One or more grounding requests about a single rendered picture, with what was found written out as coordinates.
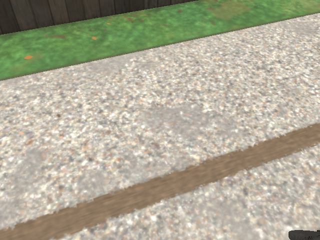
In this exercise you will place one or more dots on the robot right hand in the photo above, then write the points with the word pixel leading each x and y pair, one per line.
pixel 304 235

